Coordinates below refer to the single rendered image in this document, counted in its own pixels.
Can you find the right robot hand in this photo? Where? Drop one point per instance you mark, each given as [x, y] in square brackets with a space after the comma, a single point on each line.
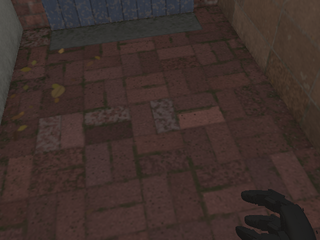
[292, 224]

